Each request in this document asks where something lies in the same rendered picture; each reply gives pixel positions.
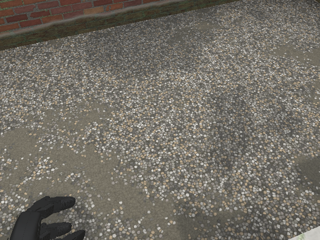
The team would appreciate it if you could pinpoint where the robot left hand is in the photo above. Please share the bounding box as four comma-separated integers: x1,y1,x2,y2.
7,196,86,240

